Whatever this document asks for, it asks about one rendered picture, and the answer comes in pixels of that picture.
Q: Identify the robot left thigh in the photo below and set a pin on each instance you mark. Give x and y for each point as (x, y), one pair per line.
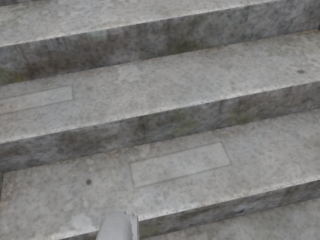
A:
(119, 226)

